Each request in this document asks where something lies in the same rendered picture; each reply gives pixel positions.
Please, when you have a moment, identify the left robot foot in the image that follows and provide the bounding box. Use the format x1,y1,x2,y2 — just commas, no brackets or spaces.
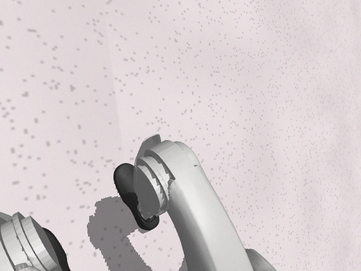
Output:
43,228,71,271

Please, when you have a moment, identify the right robot hand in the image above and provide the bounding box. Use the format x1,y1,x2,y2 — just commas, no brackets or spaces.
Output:
244,247,277,271

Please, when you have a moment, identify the right robot foot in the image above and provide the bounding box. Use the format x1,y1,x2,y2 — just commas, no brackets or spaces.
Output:
113,163,159,230

